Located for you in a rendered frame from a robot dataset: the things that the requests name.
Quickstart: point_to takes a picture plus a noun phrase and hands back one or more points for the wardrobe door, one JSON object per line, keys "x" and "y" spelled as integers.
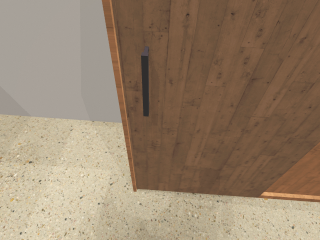
{"x": 234, "y": 91}
{"x": 303, "y": 178}

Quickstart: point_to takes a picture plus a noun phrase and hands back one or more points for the handle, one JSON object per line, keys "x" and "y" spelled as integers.
{"x": 145, "y": 80}

